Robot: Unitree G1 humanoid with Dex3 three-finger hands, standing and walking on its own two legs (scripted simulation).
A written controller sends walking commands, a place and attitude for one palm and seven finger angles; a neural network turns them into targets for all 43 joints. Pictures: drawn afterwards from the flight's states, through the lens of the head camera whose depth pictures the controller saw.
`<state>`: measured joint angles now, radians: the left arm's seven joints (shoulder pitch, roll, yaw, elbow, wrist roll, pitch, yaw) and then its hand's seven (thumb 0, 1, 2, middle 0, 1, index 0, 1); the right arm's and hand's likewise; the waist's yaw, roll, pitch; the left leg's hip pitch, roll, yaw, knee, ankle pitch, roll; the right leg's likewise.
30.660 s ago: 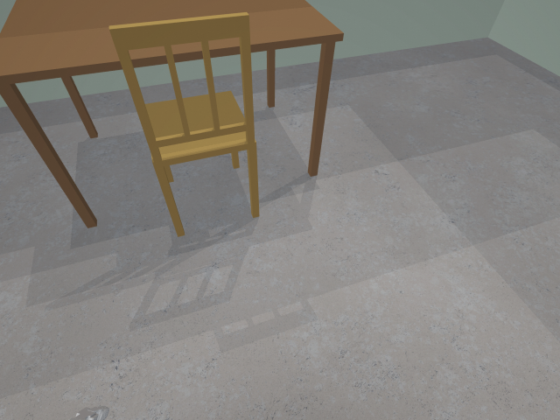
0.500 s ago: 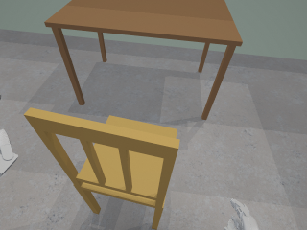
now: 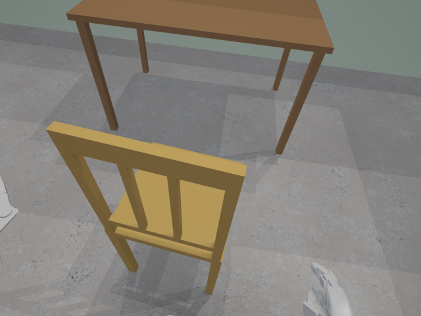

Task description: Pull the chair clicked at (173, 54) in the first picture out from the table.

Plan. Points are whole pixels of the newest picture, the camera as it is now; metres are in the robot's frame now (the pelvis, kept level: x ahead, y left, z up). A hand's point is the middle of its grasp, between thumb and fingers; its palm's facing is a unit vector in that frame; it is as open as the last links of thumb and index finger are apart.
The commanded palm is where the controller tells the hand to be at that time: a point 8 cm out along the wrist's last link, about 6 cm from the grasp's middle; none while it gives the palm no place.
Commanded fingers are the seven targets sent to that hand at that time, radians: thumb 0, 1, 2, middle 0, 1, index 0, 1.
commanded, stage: step back with the hand held close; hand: left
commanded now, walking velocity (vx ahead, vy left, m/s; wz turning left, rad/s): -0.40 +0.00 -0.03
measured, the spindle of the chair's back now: (135, 199) +0.38 +0.22 -0.09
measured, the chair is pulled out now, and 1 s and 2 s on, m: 0.69 0.69 0.69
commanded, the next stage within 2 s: stop stepping back and stand still in 0.08 s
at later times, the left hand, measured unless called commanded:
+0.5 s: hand out of the picture +0.10 +0.25 +0.16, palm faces +0.42 -0.78 -0.46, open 7.4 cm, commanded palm +0.05 +0.28 +0.18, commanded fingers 0.00 0.90 0.90 -0.20 -0.30 -0.20 -0.30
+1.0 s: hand out of the picture +0.09 +0.25 +0.16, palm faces +0.42 -0.78 -0.46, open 7.4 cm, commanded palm none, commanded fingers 0.00 0.90 0.90 -0.20 -0.30 -0.20 -0.30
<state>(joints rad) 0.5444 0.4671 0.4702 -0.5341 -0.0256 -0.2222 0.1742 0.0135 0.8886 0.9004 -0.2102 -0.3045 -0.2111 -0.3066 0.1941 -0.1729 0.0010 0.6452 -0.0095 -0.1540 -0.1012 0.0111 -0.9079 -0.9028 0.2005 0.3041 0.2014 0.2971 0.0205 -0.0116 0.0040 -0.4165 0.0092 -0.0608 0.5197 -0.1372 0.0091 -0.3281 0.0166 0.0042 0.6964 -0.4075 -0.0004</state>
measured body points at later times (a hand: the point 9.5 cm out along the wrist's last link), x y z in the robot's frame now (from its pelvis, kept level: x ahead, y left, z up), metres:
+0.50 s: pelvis -0.09 -0.02 +0.00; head -0.11 +0.00 +0.45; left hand +0.07 +0.29 +0.19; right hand +0.06 -0.26 -0.07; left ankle -0.04 +0.09 -0.73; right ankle -0.07 -0.15 -0.73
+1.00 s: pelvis -0.10 -0.02 +0.00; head -0.13 -0.01 +0.45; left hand +0.06 +0.29 +0.18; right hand +0.04 -0.25 -0.08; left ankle -0.04 +0.09 -0.73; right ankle -0.07 -0.15 -0.73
